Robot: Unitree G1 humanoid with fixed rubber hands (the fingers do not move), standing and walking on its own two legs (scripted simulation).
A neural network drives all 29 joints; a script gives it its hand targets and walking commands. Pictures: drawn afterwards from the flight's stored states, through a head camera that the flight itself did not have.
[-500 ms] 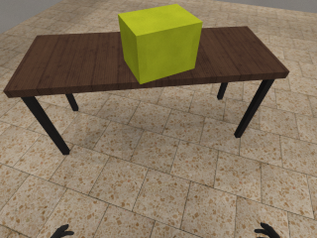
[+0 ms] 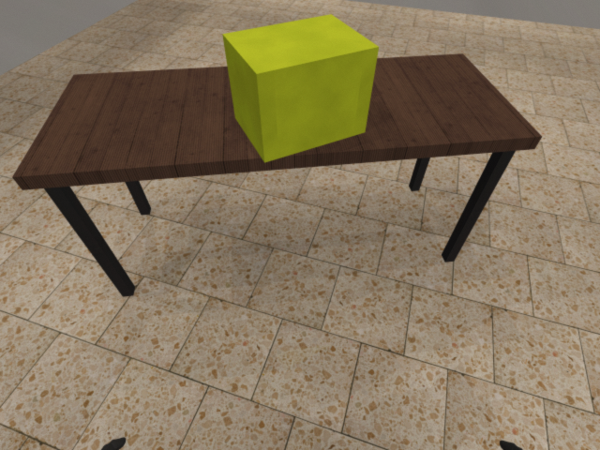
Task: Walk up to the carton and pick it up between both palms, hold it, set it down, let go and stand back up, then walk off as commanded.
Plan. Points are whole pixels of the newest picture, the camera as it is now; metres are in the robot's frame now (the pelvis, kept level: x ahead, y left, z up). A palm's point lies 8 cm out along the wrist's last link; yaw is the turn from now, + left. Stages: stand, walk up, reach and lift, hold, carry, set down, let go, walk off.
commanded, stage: stand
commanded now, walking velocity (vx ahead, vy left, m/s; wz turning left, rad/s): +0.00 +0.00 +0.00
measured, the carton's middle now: (298, 86) +0.96 +0.03 -0.01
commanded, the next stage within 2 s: none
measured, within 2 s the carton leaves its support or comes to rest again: neither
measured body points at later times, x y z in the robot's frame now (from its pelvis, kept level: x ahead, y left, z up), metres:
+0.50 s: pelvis -0.01 +0.00 +0.00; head +0.00 -0.01 +0.45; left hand +0.08 +0.29 -0.13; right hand +0.08 -0.30 -0.13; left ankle +0.00 +0.10 -0.75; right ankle +0.00 -0.14 -0.75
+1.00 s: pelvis +0.00 -0.01 +0.00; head +0.00 -0.01 +0.45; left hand +0.08 +0.28 -0.13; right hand +0.09 -0.31 -0.13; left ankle +0.00 +0.10 -0.75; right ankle +0.00 -0.14 -0.75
